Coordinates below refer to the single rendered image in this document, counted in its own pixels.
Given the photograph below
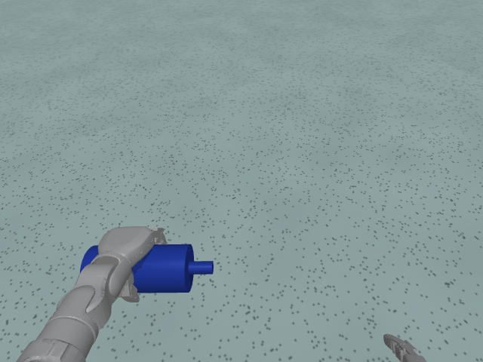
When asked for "right robot hand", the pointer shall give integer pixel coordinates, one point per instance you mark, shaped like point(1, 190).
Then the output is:
point(403, 350)

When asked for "bottle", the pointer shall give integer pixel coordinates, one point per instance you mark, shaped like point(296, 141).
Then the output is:
point(166, 268)

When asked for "left robot hand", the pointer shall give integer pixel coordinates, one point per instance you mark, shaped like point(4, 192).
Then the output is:
point(133, 243)

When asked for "left robot arm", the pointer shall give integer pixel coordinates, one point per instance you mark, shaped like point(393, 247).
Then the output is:
point(74, 326)

